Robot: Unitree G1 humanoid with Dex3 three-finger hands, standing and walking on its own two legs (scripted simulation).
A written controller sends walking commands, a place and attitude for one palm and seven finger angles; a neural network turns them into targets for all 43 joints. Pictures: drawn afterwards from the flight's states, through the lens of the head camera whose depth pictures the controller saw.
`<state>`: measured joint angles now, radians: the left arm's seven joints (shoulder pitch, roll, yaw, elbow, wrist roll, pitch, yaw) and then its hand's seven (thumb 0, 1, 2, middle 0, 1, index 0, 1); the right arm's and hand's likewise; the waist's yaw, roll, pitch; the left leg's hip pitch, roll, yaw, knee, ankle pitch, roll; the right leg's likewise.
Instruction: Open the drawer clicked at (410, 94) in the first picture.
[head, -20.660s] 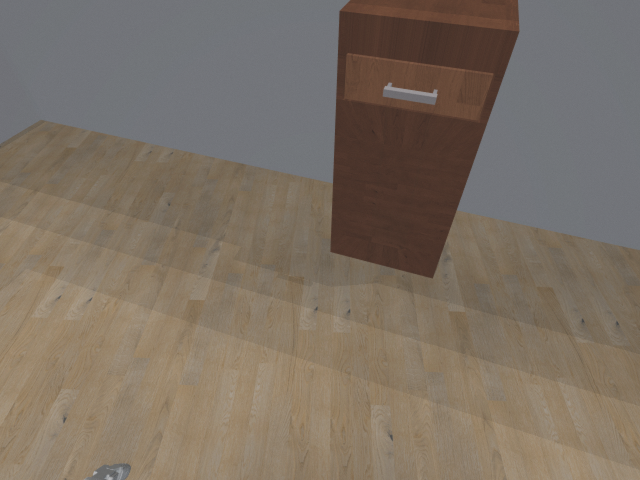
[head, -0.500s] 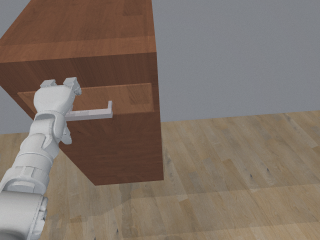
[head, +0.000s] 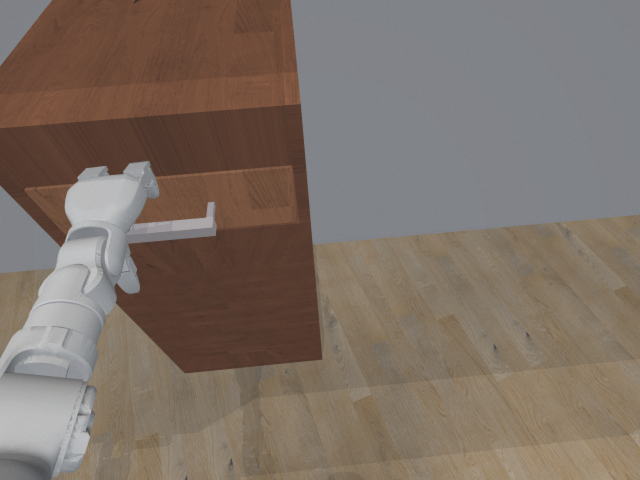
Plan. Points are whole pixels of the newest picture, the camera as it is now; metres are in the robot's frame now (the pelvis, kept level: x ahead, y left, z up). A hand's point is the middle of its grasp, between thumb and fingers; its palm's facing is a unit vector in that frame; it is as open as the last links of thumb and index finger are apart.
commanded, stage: re-aim the fingers above the handle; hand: left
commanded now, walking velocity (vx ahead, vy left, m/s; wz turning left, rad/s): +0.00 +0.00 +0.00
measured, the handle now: (170, 220) +0.49 +0.25 +0.01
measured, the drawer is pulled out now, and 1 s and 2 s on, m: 0.00 0.00 0.00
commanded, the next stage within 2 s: lower the fingers behind the handle in 1.20 s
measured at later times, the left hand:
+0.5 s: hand (126, 229) +0.43 +0.27 +0.07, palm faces -0.04 +0.00 -1.00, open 13.8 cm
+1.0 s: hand (134, 233) +0.42 +0.26 +0.06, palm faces -0.05 -0.01 -1.00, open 13.8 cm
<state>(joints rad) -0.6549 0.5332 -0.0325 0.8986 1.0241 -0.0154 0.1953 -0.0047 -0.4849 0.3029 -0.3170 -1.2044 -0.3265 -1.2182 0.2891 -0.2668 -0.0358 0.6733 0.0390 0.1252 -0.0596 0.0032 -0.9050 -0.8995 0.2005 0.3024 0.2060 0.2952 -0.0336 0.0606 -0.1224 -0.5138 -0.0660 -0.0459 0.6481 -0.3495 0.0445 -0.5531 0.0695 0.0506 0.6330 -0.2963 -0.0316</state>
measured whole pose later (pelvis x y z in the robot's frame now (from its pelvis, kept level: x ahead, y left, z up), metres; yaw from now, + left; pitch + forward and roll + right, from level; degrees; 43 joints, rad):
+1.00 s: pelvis +0.00 +0.00 +0.00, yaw +0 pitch +11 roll +0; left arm -0.59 0.49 -0.06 0.79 1.01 -0.01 0.17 -0.01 -0.48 0.30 -0.32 -1.20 -0.32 -1.21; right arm 0.30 -0.26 -0.04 0.67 0.04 0.12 -0.05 0.00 -0.90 -0.90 0.20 0.30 0.21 0.30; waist -0.02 0.06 -0.13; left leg -0.48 -0.07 -0.05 0.64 -0.35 0.05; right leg -0.52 0.06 0.05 0.62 -0.30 -0.03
